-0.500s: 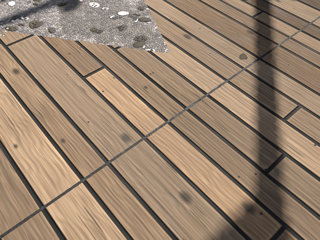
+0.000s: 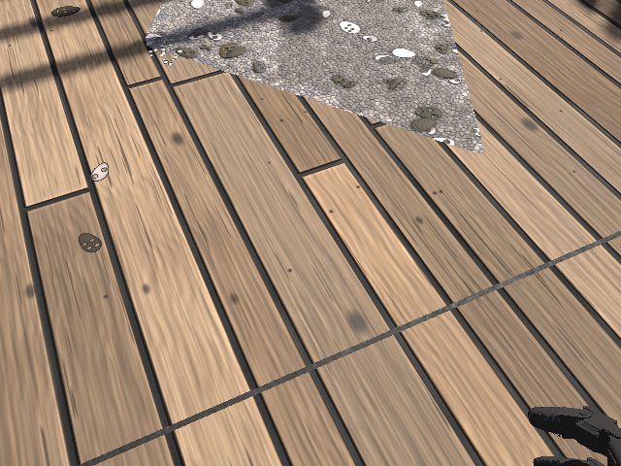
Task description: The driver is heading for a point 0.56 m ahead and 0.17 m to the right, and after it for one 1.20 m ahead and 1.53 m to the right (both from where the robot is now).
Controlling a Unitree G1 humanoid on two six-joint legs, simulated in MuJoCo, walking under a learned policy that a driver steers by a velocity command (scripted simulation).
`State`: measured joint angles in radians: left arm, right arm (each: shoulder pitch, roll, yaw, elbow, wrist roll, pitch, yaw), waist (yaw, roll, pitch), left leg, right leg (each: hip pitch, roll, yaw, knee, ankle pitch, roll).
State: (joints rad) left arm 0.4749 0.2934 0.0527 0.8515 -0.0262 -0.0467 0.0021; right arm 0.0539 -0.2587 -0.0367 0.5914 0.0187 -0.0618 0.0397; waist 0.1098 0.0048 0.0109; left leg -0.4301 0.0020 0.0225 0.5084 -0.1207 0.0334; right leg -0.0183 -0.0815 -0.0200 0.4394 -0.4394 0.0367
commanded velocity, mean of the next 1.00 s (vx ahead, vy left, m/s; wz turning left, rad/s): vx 0.49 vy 0.00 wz -0.48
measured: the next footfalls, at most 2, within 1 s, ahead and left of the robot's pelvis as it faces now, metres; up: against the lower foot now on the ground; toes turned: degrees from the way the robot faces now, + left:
right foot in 0.50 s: +0.41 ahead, -0.16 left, +0.00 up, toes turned -17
left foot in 0.98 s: +0.73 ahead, -0.08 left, +0.00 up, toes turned -36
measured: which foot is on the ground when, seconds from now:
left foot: down 0.00-0.50, up 0.52-0.96, down 0.98-1.00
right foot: down 0.00-0.00, up 0.02-0.48, down 0.50-1.00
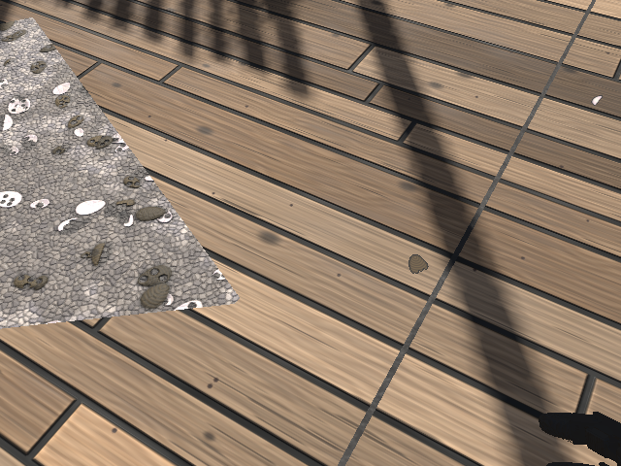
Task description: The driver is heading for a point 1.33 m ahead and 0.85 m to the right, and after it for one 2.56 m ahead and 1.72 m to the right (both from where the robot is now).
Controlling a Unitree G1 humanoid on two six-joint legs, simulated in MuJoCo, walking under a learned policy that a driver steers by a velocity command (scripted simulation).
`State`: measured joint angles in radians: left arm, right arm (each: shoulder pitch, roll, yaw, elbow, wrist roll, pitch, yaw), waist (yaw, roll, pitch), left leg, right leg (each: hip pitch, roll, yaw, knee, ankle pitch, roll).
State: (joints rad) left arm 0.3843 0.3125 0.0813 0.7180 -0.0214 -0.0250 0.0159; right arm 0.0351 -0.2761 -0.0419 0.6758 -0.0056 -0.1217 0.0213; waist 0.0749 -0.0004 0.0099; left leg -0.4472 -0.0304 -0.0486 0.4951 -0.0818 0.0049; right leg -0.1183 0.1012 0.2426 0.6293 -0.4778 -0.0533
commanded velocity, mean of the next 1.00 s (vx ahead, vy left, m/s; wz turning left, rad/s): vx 0.50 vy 0.00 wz -0.53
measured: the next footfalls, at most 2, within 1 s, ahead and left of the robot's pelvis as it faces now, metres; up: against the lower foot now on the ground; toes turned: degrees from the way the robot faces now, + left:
right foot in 0.50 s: +0.39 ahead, -0.18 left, +0.00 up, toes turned -20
left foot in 0.98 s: +0.73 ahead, -0.12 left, +0.00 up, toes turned -32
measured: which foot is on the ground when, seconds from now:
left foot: down 0.00-0.50, up 0.52-0.96, down 0.98-1.00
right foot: down 0.00-0.00, up 0.02-0.48, down 0.50-1.00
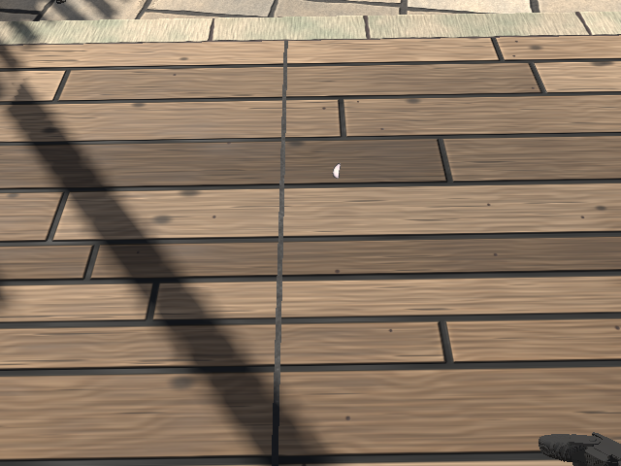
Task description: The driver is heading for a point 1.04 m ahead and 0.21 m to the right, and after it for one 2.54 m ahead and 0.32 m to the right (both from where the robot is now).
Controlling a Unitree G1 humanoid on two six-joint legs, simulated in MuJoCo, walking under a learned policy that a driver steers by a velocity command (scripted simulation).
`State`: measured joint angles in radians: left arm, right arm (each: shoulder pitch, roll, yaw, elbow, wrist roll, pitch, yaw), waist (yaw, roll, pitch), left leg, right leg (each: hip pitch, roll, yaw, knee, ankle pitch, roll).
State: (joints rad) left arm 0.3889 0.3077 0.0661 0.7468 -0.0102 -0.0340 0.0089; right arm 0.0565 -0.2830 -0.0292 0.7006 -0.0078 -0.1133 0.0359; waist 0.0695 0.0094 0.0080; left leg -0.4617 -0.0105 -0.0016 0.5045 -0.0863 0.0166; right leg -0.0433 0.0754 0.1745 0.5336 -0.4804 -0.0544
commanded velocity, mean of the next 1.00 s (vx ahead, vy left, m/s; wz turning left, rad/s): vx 0.50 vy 0.00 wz -0.09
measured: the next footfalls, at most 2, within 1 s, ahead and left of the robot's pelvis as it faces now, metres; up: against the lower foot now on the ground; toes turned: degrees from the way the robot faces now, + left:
right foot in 0.50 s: +0.44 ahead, -0.13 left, +0.00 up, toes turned -2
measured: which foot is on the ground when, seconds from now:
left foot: down 0.00-0.52, up 0.54-1.00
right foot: down 0.00-0.00, up 0.02-0.48, down 0.50-1.00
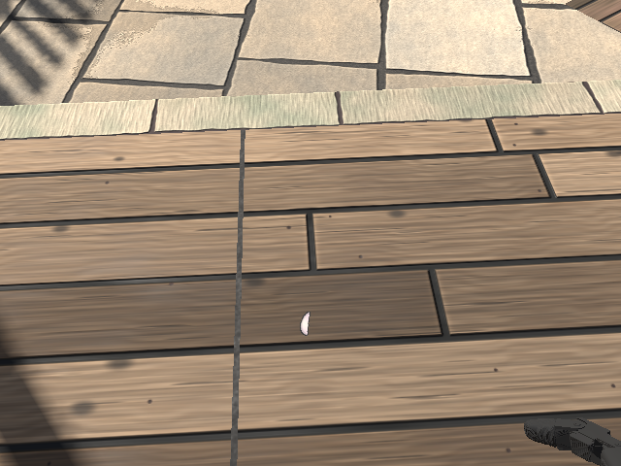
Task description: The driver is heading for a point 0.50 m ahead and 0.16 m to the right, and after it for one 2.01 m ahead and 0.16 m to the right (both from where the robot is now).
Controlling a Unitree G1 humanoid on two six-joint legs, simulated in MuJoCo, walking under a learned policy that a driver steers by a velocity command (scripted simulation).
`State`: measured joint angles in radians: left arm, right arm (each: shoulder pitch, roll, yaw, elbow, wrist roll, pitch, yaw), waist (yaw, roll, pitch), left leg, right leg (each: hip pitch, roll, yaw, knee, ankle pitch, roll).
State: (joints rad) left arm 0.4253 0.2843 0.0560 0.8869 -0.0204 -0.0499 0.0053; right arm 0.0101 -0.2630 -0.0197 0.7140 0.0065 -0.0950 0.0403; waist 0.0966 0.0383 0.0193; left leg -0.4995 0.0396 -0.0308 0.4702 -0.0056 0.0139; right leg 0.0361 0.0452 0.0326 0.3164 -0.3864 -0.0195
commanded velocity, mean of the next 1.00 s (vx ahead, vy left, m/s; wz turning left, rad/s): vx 0.50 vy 0.00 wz -0.23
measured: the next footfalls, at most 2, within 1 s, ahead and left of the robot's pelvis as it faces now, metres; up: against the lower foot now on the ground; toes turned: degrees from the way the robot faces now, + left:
left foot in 0.02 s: +0.18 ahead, +0.13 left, +0.00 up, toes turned +0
right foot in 0.52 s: +0.40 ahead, -0.19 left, +0.00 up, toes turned -21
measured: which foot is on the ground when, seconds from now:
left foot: up 0.00-0.00, down 0.02-0.54, up 0.56-1.00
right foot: down 0.00-0.04, up 0.06-0.50, down 0.52-1.00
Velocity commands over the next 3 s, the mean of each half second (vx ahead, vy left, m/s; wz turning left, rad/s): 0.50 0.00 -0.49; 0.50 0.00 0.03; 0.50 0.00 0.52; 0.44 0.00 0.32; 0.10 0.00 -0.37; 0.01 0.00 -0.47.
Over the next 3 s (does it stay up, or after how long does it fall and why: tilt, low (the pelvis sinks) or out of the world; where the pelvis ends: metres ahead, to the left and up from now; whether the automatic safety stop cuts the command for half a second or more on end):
stays up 1.18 -0.13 0.01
